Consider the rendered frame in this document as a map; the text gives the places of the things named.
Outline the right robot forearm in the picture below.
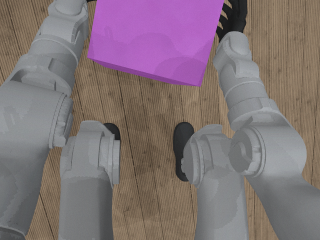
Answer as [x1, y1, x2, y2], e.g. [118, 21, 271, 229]
[212, 31, 307, 160]

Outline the left robot upper arm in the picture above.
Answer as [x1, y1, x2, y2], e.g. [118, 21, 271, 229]
[0, 80, 74, 240]

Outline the left robot shin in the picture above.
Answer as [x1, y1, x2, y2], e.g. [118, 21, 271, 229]
[59, 120, 112, 179]

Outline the left robot forearm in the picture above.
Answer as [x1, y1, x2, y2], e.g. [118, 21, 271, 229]
[0, 0, 89, 98]

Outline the robot right hand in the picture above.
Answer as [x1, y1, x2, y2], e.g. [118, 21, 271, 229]
[216, 0, 248, 43]

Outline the left robot foot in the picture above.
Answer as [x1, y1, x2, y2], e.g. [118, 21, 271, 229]
[104, 123, 121, 148]

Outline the right robot upper arm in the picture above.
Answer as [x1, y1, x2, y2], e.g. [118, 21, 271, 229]
[228, 125, 320, 240]

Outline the carton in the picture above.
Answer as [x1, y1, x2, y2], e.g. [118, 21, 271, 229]
[87, 0, 224, 87]

